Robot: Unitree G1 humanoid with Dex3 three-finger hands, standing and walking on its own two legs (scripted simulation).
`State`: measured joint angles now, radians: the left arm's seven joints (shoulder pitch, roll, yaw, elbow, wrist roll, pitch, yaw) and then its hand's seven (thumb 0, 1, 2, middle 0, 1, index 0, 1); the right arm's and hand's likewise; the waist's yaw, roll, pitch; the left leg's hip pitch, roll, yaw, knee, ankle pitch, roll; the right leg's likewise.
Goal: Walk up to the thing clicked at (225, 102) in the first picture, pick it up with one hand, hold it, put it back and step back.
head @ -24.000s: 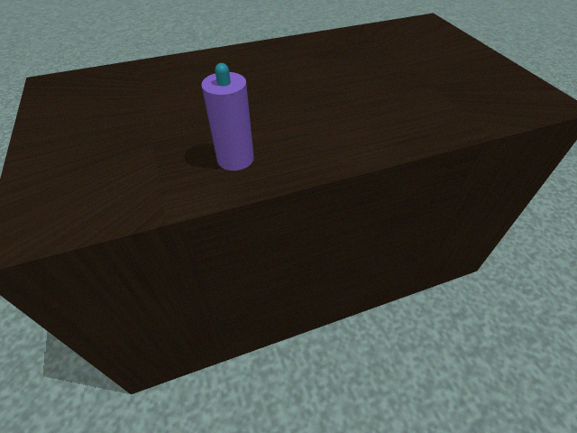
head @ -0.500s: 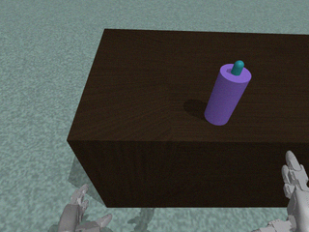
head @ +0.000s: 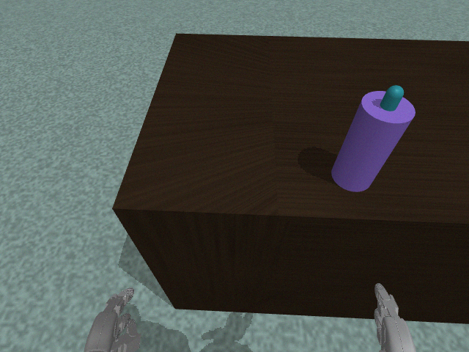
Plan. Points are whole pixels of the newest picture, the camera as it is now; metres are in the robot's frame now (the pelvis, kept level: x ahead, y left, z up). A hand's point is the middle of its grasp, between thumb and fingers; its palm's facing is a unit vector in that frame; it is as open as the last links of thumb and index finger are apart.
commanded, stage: home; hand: right
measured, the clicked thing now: (370, 138) +0.46 -0.20 +0.11
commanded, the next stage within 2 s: none
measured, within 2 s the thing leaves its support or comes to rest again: neither
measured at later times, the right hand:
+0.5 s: hand out of the picture +0.09 -0.25 -0.12, palm faces -0.04 +0.91 -0.40, open 17.4 cm
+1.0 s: hand out of the picture +0.01 -0.27 -0.12, palm faces -0.07 +0.93 -0.36, open 17.5 cm
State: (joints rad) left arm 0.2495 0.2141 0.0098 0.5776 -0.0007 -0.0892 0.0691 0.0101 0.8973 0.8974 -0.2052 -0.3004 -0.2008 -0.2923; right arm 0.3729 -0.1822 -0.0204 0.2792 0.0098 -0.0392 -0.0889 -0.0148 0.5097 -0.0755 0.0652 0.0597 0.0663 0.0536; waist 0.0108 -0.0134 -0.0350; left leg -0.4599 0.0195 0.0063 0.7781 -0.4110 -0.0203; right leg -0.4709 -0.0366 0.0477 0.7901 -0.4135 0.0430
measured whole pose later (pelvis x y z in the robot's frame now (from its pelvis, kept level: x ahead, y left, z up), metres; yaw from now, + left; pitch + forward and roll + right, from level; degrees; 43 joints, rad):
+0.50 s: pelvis -0.02 +0.00 +0.00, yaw +1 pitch +0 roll +0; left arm 0.21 0.35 0.02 0.81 0.04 0.00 0.00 0.01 0.90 0.90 -0.21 -0.30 -0.20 -0.29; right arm 0.29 -0.36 -0.01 0.72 -0.05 -0.02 -0.02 -0.01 0.54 -0.06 0.06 0.05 0.07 0.05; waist 0.01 0.00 -0.02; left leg -0.37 0.03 -0.01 0.78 -0.40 -0.02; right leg -0.37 -0.03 0.03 0.77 -0.40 0.03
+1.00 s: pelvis -0.04 -0.01 +0.03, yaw +1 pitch -4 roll +0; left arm 0.20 0.36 -0.01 1.08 0.02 0.00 -0.02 0.01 0.90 0.90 -0.21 -0.30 -0.20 -0.29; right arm 0.20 -0.36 0.03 1.07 -0.02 -0.02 0.00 -0.01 0.55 -0.05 0.06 0.05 0.06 0.05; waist 0.01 -0.01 0.04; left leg -0.19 0.05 -0.02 0.45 -0.20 -0.04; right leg -0.19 -0.01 0.02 0.44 -0.19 0.02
